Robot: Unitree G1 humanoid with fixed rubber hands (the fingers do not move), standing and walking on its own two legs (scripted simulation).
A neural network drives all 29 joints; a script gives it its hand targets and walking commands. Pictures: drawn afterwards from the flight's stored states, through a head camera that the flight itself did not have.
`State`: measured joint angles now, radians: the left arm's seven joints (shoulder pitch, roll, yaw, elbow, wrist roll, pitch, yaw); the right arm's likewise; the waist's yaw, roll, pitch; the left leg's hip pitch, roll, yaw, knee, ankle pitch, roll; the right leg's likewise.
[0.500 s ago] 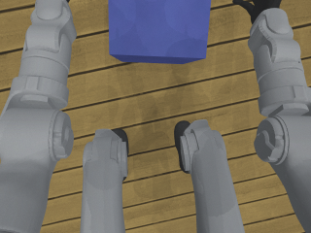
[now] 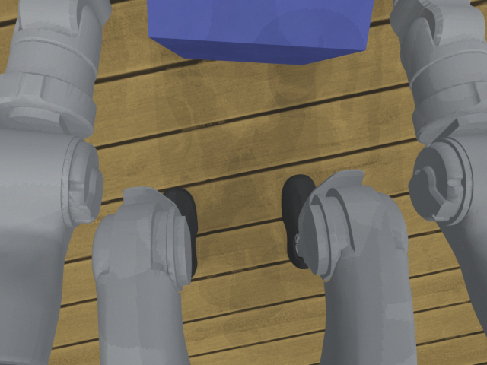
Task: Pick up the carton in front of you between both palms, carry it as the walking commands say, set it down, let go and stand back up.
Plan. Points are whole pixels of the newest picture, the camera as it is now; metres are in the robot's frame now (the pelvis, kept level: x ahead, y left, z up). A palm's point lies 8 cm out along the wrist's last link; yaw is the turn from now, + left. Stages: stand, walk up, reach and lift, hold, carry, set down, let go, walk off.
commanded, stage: reach and lift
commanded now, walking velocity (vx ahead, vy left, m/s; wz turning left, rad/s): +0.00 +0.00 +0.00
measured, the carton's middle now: out of the picture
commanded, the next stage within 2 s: none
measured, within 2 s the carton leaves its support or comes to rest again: leaves its support in 0.72 s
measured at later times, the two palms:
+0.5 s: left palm out of the picture +0.57 +0.11 -0.17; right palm out of the picture +0.54 -0.19 -0.17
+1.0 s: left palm out of the picture +0.53 +0.12 -0.02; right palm out of the picture +0.50 -0.18 -0.02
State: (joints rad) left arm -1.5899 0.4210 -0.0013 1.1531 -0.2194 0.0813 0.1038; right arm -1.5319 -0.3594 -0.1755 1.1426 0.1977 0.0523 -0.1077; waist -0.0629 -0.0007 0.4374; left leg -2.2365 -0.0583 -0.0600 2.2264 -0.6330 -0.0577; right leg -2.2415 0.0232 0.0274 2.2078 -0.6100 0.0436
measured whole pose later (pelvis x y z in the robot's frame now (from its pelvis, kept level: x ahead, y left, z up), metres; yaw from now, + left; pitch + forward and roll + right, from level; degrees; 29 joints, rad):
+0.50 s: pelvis -0.01 +0.00 +0.00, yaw +0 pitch +35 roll -1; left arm -1.64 0.31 0.16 1.16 -0.04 0.14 0.09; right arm -1.56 -0.30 -0.30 1.08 0.06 0.14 -0.07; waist -0.06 0.02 0.46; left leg -2.22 -0.07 -0.06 2.21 -0.60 -0.05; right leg -2.22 0.03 0.03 2.19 -0.58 0.05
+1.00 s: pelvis -0.01 +0.00 +0.06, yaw +0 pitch +40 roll +0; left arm -1.26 0.11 0.37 0.86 0.12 0.34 0.10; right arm -1.21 -0.11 -0.44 0.80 -0.10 0.36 -0.09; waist -0.04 0.01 0.02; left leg -2.14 -0.12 -0.09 2.01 -0.57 -0.09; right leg -2.16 0.11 0.09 1.99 -0.54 0.09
